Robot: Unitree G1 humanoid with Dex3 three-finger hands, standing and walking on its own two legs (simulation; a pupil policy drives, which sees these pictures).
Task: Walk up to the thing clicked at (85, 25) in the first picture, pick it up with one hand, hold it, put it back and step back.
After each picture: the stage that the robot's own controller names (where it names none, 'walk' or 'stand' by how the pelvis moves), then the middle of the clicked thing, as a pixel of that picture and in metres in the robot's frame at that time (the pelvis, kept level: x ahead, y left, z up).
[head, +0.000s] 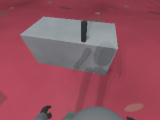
stand; (83, 32) +0.93 +0.12 -0.01
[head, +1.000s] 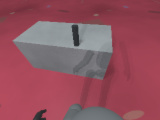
walk; (75, 36) +0.84 +0.22 +0.00
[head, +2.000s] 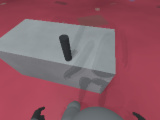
stand; (66, 49) +0.52 +0.24 +0.02
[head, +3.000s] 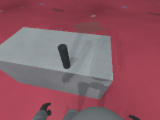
stand; (64, 57) +0.49 +0.24 -0.01
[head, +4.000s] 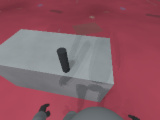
stand; (64, 61) +0.45 +0.23 -0.01
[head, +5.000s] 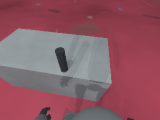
stand; (62, 61) +0.45 +0.24 -0.01
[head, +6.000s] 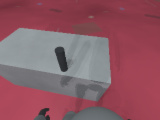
stand; (62, 60) +0.46 +0.25 -0.01
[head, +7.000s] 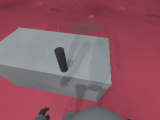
stand; (62, 61) +0.45 +0.25 -0.01
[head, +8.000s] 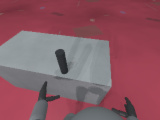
rise first; (62, 62) +0.44 +0.26 -0.01
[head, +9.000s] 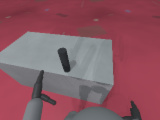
go down; (64, 61) +0.46 +0.26 -0.01
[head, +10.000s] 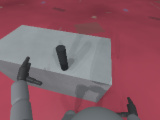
go down; (62, 59) +0.46 +0.24 +0.00
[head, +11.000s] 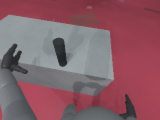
go down; (61, 54) +0.46 +0.23 +0.03
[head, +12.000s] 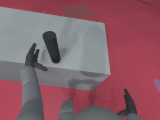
close in; (53, 50) +0.46 +0.24 +0.05
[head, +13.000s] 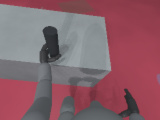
close; (53, 46) +0.47 +0.23 +0.07
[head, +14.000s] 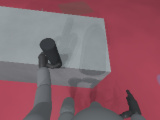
lift; (53, 56) +0.40 +0.22 +0.07
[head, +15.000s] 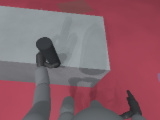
lift; (51, 55) +0.40 +0.23 +0.08
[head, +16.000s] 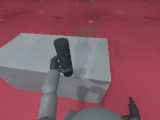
lift; (65, 60) +0.33 +0.16 +0.18
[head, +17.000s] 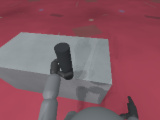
hold; (65, 64) +0.31 +0.16 +0.16
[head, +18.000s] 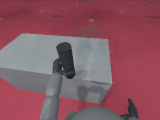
crouch; (67, 63) +0.32 +0.15 +0.16
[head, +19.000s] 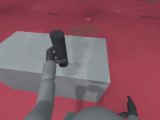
crouch; (60, 51) +0.39 +0.19 +0.18
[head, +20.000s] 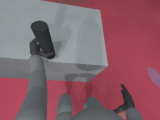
lower; (46, 44) +0.47 +0.24 +0.08
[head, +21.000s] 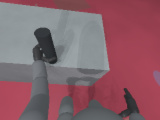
lower; (48, 49) +0.44 +0.24 +0.08
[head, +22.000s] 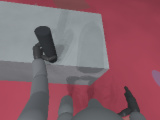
lower; (48, 47) +0.45 +0.23 +0.08
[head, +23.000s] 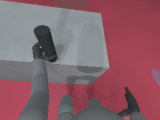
lower; (48, 47) +0.45 +0.24 +0.08
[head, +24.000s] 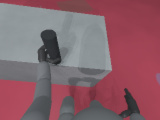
loosen; (53, 50) +0.43 +0.22 +0.08
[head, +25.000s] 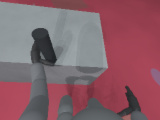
withdraw; (47, 49) +0.44 +0.23 +0.08
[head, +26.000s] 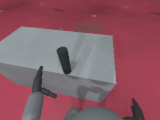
sink last; (65, 62) +0.41 +0.22 +0.04
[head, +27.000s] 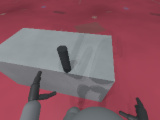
stand; (65, 60) +0.43 +0.23 +0.04
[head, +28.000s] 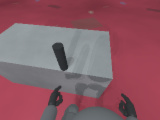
stand; (61, 58) +0.43 +0.24 +0.04
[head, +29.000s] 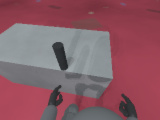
stand; (61, 58) +0.43 +0.24 +0.05
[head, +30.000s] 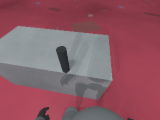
stand; (64, 61) +0.43 +0.23 +0.01
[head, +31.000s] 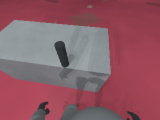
walk; (62, 56) +0.46 +0.24 +0.00
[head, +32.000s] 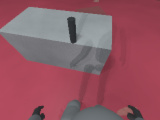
walk; (72, 31) +0.74 +0.23 +0.01
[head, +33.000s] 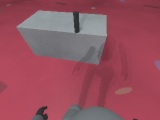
stand; (76, 23) +1.06 +0.26 +0.01
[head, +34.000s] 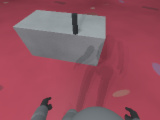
stand; (74, 24) +1.03 +0.25 -0.01
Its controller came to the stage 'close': yes
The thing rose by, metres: 0.19
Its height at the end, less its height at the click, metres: +0.00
